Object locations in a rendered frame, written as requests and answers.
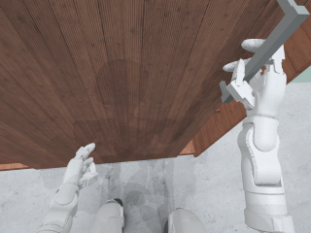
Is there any robot right forearm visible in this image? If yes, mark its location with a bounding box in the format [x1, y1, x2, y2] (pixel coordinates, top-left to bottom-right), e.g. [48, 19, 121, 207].
[237, 116, 295, 233]

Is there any right robot hand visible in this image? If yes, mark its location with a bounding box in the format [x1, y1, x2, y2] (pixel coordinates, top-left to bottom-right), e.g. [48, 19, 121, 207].
[223, 39, 287, 118]

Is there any wardrobe door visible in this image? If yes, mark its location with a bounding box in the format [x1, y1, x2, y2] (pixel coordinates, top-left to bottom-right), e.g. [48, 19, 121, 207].
[0, 155, 18, 165]
[0, 0, 309, 170]

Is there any handle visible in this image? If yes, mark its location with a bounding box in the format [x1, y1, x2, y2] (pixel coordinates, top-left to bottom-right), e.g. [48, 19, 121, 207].
[219, 0, 310, 104]

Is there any left robot thigh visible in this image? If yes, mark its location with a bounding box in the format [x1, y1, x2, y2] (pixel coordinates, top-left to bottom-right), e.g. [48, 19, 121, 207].
[89, 203, 124, 233]

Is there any robot left forearm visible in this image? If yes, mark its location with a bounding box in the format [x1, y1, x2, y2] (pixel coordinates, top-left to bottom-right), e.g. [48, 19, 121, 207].
[34, 183, 80, 233]

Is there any left robot hand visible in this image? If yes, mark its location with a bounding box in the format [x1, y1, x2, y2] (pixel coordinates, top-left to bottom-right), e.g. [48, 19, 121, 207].
[61, 143, 98, 190]

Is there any robot left shin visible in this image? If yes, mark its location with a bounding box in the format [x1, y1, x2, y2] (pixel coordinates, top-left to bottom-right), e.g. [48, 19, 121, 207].
[106, 200, 119, 204]

